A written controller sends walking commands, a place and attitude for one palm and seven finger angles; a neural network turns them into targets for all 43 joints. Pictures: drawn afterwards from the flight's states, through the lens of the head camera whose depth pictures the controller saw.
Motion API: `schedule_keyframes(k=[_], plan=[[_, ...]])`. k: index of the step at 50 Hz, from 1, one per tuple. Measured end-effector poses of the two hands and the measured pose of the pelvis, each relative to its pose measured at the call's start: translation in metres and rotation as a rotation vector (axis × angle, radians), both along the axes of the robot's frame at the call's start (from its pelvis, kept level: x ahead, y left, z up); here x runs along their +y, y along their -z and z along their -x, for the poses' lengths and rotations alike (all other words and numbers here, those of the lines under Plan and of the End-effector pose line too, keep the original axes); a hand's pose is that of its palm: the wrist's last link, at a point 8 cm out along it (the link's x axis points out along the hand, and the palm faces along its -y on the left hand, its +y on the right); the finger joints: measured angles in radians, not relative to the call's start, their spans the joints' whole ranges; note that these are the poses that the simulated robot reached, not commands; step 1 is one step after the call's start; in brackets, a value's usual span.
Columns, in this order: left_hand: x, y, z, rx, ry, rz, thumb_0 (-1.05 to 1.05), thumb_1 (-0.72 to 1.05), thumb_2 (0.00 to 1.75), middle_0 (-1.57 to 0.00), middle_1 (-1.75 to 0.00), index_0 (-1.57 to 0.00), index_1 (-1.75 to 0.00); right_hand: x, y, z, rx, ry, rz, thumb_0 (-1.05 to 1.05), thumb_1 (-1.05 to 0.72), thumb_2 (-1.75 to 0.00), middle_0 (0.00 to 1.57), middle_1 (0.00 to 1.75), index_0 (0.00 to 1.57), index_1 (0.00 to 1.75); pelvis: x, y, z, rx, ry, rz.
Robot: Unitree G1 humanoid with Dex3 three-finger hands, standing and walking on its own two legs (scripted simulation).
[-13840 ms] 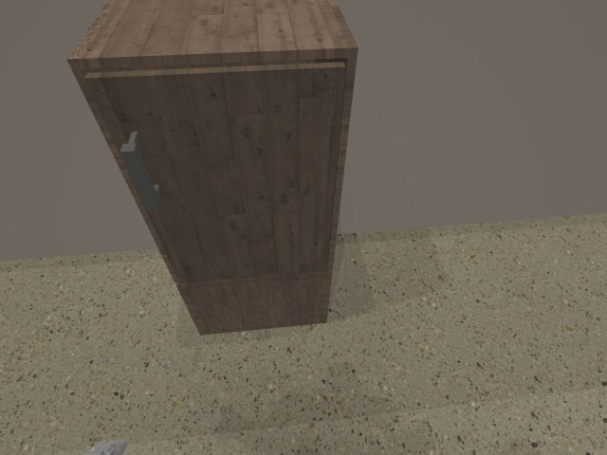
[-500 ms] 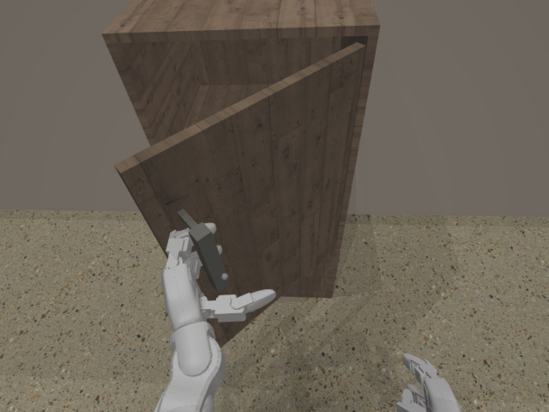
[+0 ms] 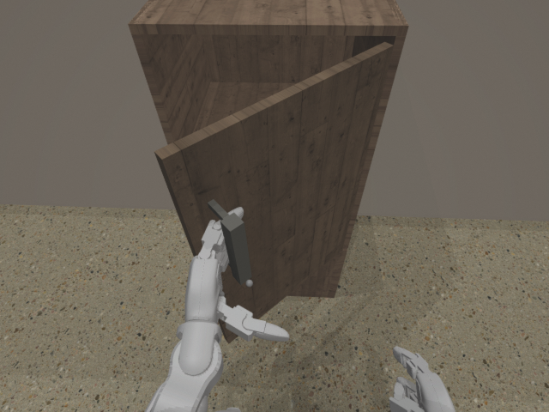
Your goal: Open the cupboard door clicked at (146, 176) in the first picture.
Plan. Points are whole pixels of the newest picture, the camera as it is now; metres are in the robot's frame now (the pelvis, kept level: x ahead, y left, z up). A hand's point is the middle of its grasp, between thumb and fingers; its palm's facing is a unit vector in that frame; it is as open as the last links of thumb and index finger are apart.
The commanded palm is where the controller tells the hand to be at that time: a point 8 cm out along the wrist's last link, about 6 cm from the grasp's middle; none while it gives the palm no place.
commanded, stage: slide the hand sideways off the handle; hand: left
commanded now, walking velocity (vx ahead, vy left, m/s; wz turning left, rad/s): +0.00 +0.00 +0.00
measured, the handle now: (229, 243) +0.34 +0.09 +0.07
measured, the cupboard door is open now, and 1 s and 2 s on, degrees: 44 45 45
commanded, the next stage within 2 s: draw the hand back to the body in 1.08 s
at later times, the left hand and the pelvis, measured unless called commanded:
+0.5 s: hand (232, 311) +0.24 +0.07 +0.07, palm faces -0.07 -1.00 -0.01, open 16.3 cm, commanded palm +0.22 +0.13 +0.07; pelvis +0.00 +0.02 +0.00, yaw -1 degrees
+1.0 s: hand (186, 342) +0.20 +0.12 +0.07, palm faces +0.01 -1.00 -0.05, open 16.2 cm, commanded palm +0.17 +0.18 +0.07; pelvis +0.02 -0.01 -0.01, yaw +0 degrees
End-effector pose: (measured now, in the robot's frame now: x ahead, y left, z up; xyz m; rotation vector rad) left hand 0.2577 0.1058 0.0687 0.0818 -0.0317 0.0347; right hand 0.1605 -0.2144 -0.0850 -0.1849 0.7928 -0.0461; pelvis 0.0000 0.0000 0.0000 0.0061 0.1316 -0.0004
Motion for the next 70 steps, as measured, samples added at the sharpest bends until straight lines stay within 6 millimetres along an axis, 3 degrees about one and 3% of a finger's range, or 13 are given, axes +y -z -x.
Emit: schedule_keyframes(k=[5,9,27,39,54,63,70], plan=[[0.002,-0.001,0.008,0.021,0.228,0.044,-0.02,-0.50,0.30,-0.21,-0.37,-0.16,-0.38,0.004,-0.001,0.008,-0.026,0.030,-0.008,0.02,-0.91,-0.90,0.20,0.30,0.21,0.30,0.011,0.000,0.003,-0.018,0.004,0.012],[0.001,0.000,0.007,0.048,0.186,0.137,-0.02,-0.50,0.30,-0.18,-0.33,-0.16,-0.34,0.010,-0.005,0.011,-0.039,0.038,-0.007,0.02,-0.91,-0.90,0.20,0.30,0.21,0.30,0.017,-0.002,0.004,-0.019,0.014,0.011],[0.022,-0.002,0.038,0.035,0.103,0.077,-0.02,-0.50,0.30,-0.16,-0.31,-0.16,-0.30,0.018,-0.009,-0.008,-0.086,-0.005,-0.027,0.02,-0.91,-0.90,0.20,0.30,0.21,0.30,0.017,0.005,-0.005,0.002,0.019,0.011],[0.038,-0.001,0.050,0.064,0.094,0.059,-0.02,-0.50,0.30,-0.19,-0.32,-0.19,-0.32,-0.001,-0.011,-0.020,-0.102,0.007,-0.009,0.02,-0.91,-0.90,0.20,0.30,0.21,0.30,0.001,0.007,-0.015,0.026,0.016,0.005],[0.075,-0.001,0.087,0.068,0.035,0.036,-0.02,-0.50,0.30,-0.16,-0.30,-0.16,-0.30,-0.026,-0.003,-0.023,-0.120,0.027,0.027,0.02,-0.91,-0.90,0.20,0.30,0.20,0.30,-0.010,0.015,-0.014,0.048,-0.006,0.008],[0.073,-0.003,0.083,0.036,0.099,0.056,-0.02,-0.50,0.30,-0.15,-0.30,-0.15,-0.30,-0.017,-0.001,-0.017,-0.150,0.044,0.018,0.02,-0.91,-0.90,0.20,0.30,0.20,0.30,-0.004,0.019,-0.005,0.045,-0.001,0.013],[0.096,-0.027,0.081,0.012,0.053,0.011,-0.02,-0.50,0.30,-0.15,-0.30,-0.15,-0.30,-0.003,-0.010,-0.012,-0.167,0.066,-0.012,0.02,-0.91,-0.90,0.20,0.30,0.21,0.30,0.003,0.010,-0.008,0.012,0.007,0.019]])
